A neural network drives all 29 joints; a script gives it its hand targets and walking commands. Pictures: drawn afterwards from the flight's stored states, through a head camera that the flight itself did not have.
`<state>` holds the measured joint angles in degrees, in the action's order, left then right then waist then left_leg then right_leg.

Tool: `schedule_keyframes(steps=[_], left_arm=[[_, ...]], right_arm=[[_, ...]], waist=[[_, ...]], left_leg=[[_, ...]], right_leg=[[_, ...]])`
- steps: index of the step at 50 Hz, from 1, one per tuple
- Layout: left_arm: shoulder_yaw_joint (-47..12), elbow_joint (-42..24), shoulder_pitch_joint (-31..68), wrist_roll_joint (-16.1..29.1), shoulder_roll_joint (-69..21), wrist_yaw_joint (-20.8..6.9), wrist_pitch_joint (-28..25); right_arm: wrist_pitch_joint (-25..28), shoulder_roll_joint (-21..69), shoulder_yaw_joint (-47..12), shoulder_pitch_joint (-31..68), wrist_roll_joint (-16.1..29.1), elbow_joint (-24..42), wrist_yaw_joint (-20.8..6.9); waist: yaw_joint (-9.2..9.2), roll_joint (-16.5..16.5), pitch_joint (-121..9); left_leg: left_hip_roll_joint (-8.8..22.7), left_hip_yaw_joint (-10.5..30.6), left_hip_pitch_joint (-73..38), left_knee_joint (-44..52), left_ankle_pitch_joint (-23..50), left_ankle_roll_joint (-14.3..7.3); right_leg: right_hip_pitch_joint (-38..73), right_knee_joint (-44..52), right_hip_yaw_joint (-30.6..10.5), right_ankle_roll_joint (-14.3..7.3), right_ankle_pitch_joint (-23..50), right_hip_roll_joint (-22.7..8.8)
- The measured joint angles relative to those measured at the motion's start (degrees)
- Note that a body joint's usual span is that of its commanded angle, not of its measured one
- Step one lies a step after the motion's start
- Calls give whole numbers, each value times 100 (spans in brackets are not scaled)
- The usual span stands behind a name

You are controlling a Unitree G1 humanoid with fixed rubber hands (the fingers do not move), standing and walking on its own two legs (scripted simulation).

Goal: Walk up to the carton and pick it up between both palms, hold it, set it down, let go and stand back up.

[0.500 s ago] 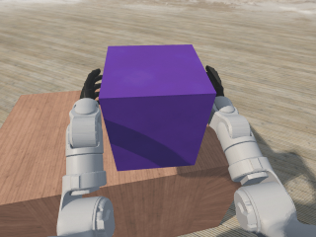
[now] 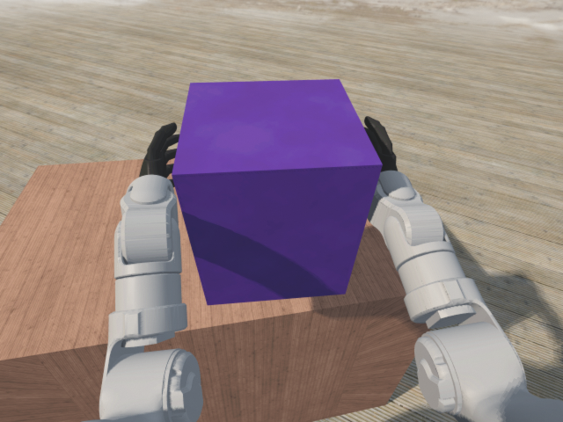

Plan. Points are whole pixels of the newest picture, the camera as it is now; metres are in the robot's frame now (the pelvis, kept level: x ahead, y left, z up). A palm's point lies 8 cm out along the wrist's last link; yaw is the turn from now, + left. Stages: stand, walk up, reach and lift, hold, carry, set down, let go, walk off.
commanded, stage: hold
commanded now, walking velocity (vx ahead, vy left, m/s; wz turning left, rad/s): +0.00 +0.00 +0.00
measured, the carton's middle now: (272, 194) +0.38 +0.01 +0.18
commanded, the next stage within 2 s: none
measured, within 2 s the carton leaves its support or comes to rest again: neither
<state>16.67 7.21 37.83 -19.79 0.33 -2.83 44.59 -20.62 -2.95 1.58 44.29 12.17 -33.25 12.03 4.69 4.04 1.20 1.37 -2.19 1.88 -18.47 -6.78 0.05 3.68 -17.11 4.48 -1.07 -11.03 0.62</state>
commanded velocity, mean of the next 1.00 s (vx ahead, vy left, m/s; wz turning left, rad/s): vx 0.00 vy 0.00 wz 0.00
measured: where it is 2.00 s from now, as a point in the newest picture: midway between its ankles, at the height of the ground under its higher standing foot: outside the picture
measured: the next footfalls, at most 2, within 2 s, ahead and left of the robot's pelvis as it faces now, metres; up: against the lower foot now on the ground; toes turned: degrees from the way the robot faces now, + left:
none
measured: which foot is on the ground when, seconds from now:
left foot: down 0.00-1.00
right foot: down 0.00-1.00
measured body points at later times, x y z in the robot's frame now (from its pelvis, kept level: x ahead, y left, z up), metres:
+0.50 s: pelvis +0.01 +0.00 +0.00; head -0.06 +0.03 +0.44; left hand +0.37 +0.16 +0.22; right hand +0.38 -0.14 +0.22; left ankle +0.05 +0.12 -0.75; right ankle +0.00 -0.10 -0.75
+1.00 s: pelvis +0.00 +0.00 +0.00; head -0.06 +0.03 +0.45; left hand +0.37 +0.16 +0.22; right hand +0.38 -0.14 +0.22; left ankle +0.05 +0.12 -0.75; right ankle +0.00 -0.10 -0.75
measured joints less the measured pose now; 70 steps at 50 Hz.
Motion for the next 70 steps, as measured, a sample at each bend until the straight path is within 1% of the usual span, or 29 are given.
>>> schedule_keyframes(steps=[3,6,11,18,23,28,38,44,49,53,58,66,70], left_arm=[[-41,-3,17,-15,8,33,47],[-53,19,63,-8,8,54,40],[25,230,178,-91,-48,32,16],[-54,-102,-67,55,-29,60,-57],[12,-48,-80,-21,-70,27,28],[-33,-262,-147,-12,-48,16,106],[-36,-145,-84,-23,-42,2,54],[49,83,85,-81,-55,-18,30],[29,34,64,-56,-36,-13,22],[53,154,91,-68,-48,-7,-19],[-48,19,36,-23,0,44,-9],[-16,-70,-39,-25,-57,32,-7],[8,-75,-76,-72,-63,2,71]], right_arm=[[12,14,67,35,-39,-68,-66],[28,3,86,42,-46,-59,-75],[32,-21,125,98,-103,-229,-111],[76,-91,-126,-86,114,127,32],[-19,-72,-120,-39,72,-6,5],[-54,-60,-128,-64,128,145,16],[-33,-27,-36,-72,56,121,-1],[-4,7,80,31,-92,-81,-62],[35,-24,7,31,-37,-71,-42],[48,-7,57,56,-82,-169,-58],[87,-28,25,63,-35,-108,-71],[25,-73,-68,-4,29,24,-28],[-4,-34,-60,5,26,-78,-34]], waist=[[16,-21,-35],[26,-48,-24],[-16,-81,18],[13,-60,-11],[2,1,-39],[33,8,25],[28,-43,-13],[-4,-52,12],[3,-46,44],[-18,-20,2],[-3,-38,-12],[24,-31,-37],[47,-10,10]], left_leg=[[-9,4,36,12,16,-2],[-18,7,33,25,23,-14],[-22,-28,5,81,46,-22],[8,-16,6,-12,-33,-4],[0,-17,-86,13,-47,-1],[7,12,-96,-29,-58,11],[-14,6,-37,19,0,-7],[-17,-9,-22,55,38,-21],[-3,-8,-15,41,37,-12],[-9,-23,-7,58,36,-17],[-5,-16,13,25,12,-11],[-12,-8,-25,9,-25,-22],[-17,-12,-93,16,-35,-20]], right_leg=[[-38,2,5,-1,6,-8],[-34,11,8,12,10,-16],[-40,25,-27,17,23,-22],[17,52,-19,11,8,8],[93,40,-21,4,-28,2],[138,52,6,1,-20,10],[43,26,2,12,1,-11],[1,15,-13,13,18,-15],[16,52,-13,8,46,0],[-17,26,-27,8,27,-7],[-13,37,-23,10,25,-2],[53,73,-16,26,13,-7],[119,80,-20,24,5,-12]])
